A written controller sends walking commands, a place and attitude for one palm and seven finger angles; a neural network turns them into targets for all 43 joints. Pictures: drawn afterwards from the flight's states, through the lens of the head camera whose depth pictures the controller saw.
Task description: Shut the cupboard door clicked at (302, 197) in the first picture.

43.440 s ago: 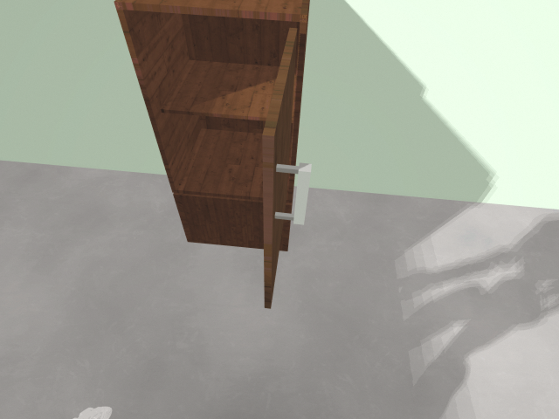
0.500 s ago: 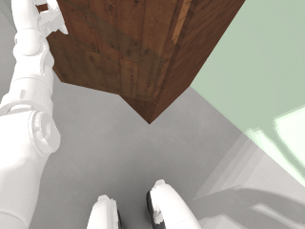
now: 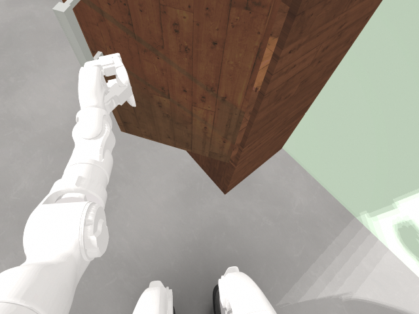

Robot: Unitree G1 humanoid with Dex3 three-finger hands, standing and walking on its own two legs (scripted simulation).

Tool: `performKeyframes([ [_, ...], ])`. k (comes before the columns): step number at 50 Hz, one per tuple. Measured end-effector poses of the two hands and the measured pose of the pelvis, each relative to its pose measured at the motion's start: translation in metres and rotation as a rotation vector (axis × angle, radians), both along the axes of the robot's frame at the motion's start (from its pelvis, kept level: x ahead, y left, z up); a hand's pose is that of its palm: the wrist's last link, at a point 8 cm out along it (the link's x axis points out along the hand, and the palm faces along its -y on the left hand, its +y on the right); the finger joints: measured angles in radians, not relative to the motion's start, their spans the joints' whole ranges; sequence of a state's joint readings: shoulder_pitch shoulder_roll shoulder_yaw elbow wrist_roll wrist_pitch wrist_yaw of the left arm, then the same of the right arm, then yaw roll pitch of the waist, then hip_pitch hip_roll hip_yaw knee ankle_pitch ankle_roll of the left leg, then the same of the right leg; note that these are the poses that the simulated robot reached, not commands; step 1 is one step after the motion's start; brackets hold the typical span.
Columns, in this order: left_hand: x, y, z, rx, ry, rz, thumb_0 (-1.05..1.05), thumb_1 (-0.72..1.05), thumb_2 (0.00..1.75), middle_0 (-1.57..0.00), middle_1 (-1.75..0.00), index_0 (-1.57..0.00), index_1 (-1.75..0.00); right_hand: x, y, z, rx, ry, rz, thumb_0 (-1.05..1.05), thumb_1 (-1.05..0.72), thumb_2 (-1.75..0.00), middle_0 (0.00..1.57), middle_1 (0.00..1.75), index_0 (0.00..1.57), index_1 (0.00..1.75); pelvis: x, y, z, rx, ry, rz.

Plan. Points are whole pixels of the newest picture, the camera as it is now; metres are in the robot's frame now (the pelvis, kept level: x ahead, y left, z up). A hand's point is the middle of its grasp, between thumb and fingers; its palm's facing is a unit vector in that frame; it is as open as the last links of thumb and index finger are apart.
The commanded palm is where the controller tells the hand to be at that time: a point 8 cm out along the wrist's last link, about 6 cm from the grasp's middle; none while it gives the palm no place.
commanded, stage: pull the fist back off the door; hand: left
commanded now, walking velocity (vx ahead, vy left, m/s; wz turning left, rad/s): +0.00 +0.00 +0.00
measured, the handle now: (83, 36) +0.66 +0.20 +0.07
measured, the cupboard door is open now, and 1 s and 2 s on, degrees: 33 33 33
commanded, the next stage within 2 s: draw the hand back to the body in 0.14 s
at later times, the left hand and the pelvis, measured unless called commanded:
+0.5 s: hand (108, 103) +0.47 +0.13 +0.10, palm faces +0.03 -1.00 -0.03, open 3.1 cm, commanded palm +0.41 +0.18 +0.12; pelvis +0.01 +0.00 +0.02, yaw -2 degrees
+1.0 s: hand (11, 172) +0.32 +0.20 +0.17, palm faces +0.20 -0.95 -0.22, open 3.2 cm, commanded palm +0.27 +0.25 +0.19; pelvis +0.02 +0.01 +0.07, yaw +1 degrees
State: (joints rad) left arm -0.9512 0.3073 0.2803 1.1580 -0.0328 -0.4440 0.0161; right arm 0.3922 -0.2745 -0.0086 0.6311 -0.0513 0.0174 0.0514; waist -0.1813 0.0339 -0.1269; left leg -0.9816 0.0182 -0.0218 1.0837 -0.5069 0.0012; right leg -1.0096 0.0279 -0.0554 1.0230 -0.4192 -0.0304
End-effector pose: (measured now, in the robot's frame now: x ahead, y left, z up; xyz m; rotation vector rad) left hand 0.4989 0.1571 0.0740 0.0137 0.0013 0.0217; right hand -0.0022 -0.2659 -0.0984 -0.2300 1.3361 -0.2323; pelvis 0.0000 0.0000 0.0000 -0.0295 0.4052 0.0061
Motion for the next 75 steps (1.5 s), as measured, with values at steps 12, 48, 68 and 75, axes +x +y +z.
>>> performKeyframes([
  [12, -0.017, 0.004, 0.007, 0.021, -0.003, 0.020, 0.02, 0.90, 0.90, -1.30, -1.50, -1.30, -1.50, 0.024, 0.015, -0.006, 0.040, -0.092, 0.011, 0.01, -0.91, -0.90, 0.20, 0.30, 0.20, 0.29, -0.003, 0.001, 0.003, 0.007, -0.036, -0.001],
  [48, -0.202, 0.087, 0.102, 0.202, -0.006, 0.145, 0.02, 0.90, 0.90, -1.11, -1.29, -1.11, -1.29, 0.206, 0.047, 0.099, 0.050, -0.627, 0.158, 0.01, -0.91, -0.90, 0.20, 0.30, 0.20, 0.29, 0.020, 0.006, 0.070, 0.026, -0.382, 0.013],
  [68, -0.301, 0.142, 0.165, 0.393, -0.065, 0.402, 0.02, 0.89, 0.90, -0.58, -0.71, -0.58, -0.71, 0.213, 0.072, 0.097, 0.119, -0.617, 0.242, 0.01, -0.90, -0.90, 0.20, 0.30, 0.20, 0.30, 0.033, 0.008, 0.083, 0.028, -0.460, 0.025],
  [75, -0.334, 0.154, 0.189, 0.487, -0.112, 0.465, 0.02, 0.89, 0.90, -0.39, -0.50, -0.39, -0.50, 0.208, 0.062, 0.096, 0.104, -0.632, 0.222, 0.02, -0.90, -0.90, 0.20, 0.30, 0.20, 0.30, 0.032, 0.006, 0.083, 0.027, -0.466, 0.020],
])
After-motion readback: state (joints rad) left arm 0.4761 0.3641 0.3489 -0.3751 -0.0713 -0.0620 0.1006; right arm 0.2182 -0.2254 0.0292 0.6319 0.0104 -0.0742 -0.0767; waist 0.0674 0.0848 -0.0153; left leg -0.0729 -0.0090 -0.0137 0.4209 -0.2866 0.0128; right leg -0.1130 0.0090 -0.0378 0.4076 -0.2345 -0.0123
